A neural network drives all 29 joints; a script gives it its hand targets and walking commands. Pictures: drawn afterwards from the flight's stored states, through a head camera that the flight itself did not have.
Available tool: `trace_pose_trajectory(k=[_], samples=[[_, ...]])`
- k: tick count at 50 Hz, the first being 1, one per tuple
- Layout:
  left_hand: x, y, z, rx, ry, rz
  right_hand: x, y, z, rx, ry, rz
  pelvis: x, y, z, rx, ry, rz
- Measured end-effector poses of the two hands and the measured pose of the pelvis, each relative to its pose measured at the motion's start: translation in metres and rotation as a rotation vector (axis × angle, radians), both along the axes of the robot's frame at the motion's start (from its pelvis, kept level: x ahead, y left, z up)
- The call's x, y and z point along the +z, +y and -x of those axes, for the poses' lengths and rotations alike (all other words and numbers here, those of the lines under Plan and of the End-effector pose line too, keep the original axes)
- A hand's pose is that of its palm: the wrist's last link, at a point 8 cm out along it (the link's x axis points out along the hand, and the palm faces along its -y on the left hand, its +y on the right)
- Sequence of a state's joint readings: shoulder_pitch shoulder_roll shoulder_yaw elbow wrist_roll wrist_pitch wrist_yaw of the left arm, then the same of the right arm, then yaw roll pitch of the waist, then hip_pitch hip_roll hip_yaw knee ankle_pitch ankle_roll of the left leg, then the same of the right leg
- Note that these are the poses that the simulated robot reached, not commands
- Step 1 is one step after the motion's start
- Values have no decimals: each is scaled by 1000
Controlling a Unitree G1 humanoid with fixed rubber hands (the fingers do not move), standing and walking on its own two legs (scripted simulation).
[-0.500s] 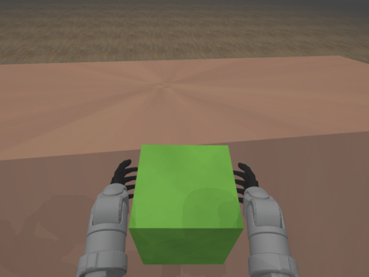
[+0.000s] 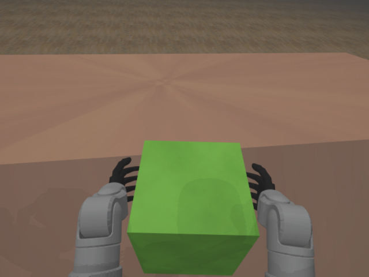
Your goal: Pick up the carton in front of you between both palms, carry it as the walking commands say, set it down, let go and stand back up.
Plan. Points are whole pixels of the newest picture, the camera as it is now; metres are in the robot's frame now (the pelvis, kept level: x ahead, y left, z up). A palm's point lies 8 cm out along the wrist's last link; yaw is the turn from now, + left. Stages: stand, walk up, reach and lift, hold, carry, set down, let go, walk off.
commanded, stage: carry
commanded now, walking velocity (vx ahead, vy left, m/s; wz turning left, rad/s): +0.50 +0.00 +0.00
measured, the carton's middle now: (190, 210) +0.28 -0.01 +0.01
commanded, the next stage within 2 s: none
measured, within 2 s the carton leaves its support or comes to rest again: neither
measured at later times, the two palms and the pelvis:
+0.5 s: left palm (145, 105) +0.60 +0.12 +0.07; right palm (241, 112) +0.58 -0.18 +0.07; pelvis +0.32 -0.02 -0.02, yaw -1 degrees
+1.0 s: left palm (153, 53) +0.95 +0.13 +0.09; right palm (223, 57) +0.94 -0.17 +0.09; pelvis +0.67 -0.01 -0.02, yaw -2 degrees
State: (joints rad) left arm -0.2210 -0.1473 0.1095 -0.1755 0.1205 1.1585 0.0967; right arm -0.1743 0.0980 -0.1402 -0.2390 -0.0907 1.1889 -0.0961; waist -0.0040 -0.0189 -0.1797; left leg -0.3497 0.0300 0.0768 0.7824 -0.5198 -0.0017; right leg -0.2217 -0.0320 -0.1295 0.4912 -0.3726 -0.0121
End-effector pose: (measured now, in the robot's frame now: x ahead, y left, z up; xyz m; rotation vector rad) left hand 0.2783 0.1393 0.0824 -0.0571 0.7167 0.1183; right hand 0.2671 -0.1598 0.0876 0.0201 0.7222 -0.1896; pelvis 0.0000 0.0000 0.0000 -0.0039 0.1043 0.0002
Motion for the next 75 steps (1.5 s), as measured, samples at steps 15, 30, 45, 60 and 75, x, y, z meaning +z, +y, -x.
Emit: trace_pose_trajectory(k=[15, 30, 45, 60, 75], samples=[[12, 5, -179, -65, 9, -11, 4, 7, -155, -85, 8, -30, 9, 22, -171, -69, 8, 27], [-23, -14, -366, 65, 73, -29, -30, -14, -385, 49, 73, -41, -8, -34, -379, 26, -51, 14], [21, -19, -578, 37, -49, -32, 9, -19, -586, 22, -49, -39, 9, -28, -585, -6, -31, -37], [2, -11, -813, -42, 28, 11, 1, -10, -794, -86, 26, -28, 10, 3, -794, -61, -28, 5], [28, -43, -1080, -18, -48, -125, 13, -44, -1091, 86, -46, 17, -24, -47, -1005, -12, -44, -4]])
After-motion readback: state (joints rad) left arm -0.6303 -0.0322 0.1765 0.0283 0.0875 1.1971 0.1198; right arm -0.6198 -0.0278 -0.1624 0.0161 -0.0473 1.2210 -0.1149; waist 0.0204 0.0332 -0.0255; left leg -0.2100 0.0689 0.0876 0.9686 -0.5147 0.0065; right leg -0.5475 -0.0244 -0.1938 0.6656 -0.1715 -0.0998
